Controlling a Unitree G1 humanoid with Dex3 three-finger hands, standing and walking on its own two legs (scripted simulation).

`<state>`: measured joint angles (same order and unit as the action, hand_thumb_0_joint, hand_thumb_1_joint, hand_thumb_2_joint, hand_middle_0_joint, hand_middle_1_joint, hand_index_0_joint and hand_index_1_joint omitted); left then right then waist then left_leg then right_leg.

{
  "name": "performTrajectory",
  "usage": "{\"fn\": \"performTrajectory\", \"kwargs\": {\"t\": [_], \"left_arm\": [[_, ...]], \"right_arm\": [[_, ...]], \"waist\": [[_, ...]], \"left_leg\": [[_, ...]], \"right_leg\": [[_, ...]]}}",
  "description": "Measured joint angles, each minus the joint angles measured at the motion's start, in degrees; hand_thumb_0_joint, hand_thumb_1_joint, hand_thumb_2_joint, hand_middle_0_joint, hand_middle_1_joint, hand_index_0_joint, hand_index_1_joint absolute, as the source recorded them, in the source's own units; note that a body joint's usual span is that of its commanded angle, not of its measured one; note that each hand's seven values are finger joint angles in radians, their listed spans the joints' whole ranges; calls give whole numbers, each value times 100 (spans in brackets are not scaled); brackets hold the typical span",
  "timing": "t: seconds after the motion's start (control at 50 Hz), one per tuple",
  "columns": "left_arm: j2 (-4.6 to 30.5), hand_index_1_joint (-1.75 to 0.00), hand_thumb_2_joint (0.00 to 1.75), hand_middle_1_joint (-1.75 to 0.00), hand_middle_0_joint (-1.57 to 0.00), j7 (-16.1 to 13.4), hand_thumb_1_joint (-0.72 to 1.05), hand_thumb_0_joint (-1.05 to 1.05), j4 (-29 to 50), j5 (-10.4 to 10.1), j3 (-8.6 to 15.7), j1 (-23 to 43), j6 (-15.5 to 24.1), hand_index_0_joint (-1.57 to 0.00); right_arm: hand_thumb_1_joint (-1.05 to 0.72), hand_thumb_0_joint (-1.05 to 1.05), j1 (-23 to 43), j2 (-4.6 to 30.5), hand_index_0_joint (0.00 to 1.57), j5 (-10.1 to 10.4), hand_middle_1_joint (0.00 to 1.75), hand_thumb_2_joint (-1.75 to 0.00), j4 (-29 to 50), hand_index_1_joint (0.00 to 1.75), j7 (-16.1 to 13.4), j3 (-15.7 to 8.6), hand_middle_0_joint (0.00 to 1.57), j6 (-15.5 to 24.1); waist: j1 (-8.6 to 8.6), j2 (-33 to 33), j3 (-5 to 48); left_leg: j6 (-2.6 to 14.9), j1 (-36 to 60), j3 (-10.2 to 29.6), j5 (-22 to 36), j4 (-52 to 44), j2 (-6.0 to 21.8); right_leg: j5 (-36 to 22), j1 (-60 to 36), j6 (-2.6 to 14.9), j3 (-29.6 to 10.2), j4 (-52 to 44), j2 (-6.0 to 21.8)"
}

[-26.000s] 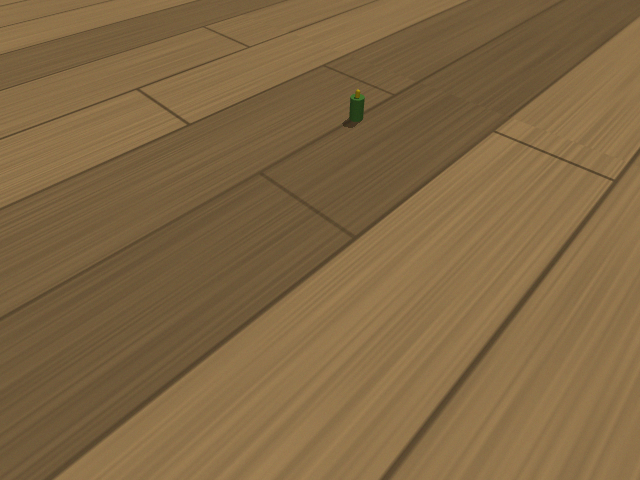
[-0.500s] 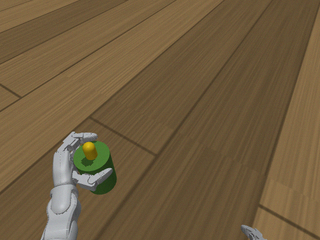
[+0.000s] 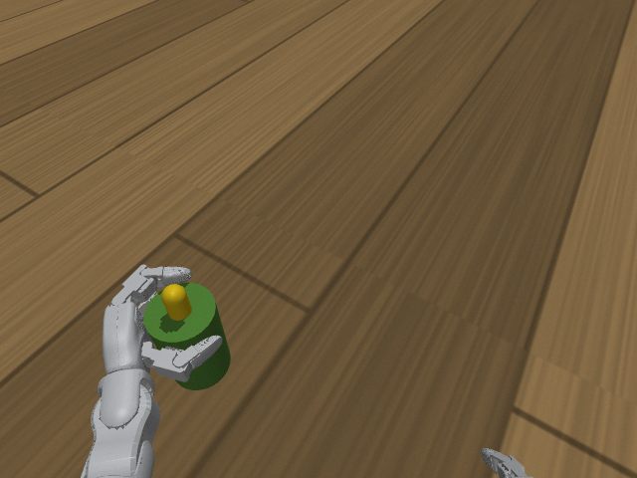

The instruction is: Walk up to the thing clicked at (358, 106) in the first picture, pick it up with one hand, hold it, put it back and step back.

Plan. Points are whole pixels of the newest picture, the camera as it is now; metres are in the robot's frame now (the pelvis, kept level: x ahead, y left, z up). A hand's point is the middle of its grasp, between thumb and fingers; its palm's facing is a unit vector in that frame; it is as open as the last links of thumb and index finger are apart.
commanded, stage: hold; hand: left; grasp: from the side
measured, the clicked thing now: (188, 330) +0.33 +0.18 +0.01
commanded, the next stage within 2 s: crouch in 0.08 s
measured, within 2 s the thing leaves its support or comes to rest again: neither
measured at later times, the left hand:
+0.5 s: hand (186, 335) +0.33 +0.18 +0.00, palm faces +0.22 -0.97 -0.04, open 9.3 cm
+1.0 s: hand (198, 368) +0.38 +0.23 -0.25, palm faces +0.34 -0.94 -0.05, open 9.2 cm
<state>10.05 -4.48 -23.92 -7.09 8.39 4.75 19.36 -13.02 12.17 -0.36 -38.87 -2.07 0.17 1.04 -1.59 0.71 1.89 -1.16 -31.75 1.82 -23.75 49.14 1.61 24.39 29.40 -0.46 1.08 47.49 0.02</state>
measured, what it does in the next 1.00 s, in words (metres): lowers itself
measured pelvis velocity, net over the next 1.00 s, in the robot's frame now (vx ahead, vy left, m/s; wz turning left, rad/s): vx -0.05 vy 0.00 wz -0.05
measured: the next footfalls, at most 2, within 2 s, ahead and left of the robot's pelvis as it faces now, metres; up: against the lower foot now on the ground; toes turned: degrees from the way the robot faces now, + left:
none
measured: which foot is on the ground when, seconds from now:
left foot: down 0.00-1.00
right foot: down 0.00-1.00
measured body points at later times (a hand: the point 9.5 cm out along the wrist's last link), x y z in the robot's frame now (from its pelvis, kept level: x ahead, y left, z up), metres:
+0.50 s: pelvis -0.01 +0.00 -0.01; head +0.06 +0.02 +0.43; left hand +0.31 +0.23 +0.00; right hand +0.11 -0.24 -0.13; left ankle +0.01 +0.13 -0.70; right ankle +0.00 -0.13 -0.70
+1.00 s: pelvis -0.05 +0.00 -0.21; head +0.14 +0.02 +0.20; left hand +0.36 +0.28 -0.24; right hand +0.05 -0.26 -0.34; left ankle +0.01 +0.13 -0.70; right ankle +0.00 -0.13 -0.70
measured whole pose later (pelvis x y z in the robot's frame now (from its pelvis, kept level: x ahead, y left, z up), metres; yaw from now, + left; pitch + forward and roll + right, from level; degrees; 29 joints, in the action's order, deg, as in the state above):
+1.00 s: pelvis -0.05 +0.00 -0.21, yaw -3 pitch +33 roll -4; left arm 19.3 -1.1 -57.7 -7.1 25.1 31.2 42.3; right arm -7.0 14.3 -5.1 -41.6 3.9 0.0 1.0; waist -5.3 0.6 10.1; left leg -1.5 -97.7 4.7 -38.0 102.5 1.7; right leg 38.9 94.7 -0.4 2.3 100.5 -0.9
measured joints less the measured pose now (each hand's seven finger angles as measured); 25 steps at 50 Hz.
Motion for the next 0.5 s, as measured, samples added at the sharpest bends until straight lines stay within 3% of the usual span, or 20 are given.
{"fn": "performTrajectory", "kwargs": {"t": [0.28, 0.38, 0.5], "left_arm": [[-62, -103, 103, -97, -62, 59, -49, 0, -36, 28, -194, -6, -13, -73], [-113, -114, 98, -97, -61, 13, -46, 0, -244, -20, -46, 75, 165, -92], [-12, -115, 98, -97, -61, 44, -45, 0, -1004, 62, 135, 560, 678, -92]], "right_arm": [[-93, 1, 10, 21, 21, 9, 30, -91, -19, 30, 61, -32, 21, 66], [-91, 0, 20, -22, 21, -23, 30, -90, -48, 30, 77, -13, 21, 67], [-90, 0, 124, -35, 21, -102, 30, -90, -86, 30, 170, -58, 21, 115]], "waist": [[15, 4, -33], [-3, -41, 5], [-47, -105, -6]], "left_leg": [[32, -37, -26, 16, 4, -19], [30, -181, -19, -10, 111, -14], [19, -804, 21, -73, 513, -32]], "right_leg": [[-34, 31, -31, -26, -22, 19], [-5, 176, -28, -22, 91, 13], [92, 799, -12, 7, 529, 26]]}}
